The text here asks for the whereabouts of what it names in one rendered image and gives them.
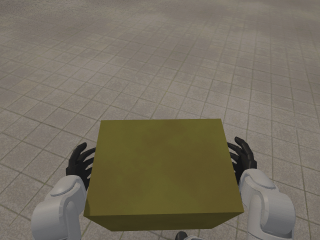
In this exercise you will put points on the robot right forearm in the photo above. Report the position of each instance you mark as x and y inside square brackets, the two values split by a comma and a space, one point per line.
[271, 214]

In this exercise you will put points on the robot left forearm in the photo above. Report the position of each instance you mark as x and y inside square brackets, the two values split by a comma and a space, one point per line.
[57, 217]

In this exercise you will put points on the carton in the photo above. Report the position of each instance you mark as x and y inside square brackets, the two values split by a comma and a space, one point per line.
[162, 174]

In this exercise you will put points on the left robot hand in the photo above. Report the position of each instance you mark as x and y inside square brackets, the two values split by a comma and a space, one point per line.
[77, 166]

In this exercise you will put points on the right robot hand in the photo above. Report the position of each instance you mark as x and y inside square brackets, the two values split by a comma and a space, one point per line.
[244, 160]

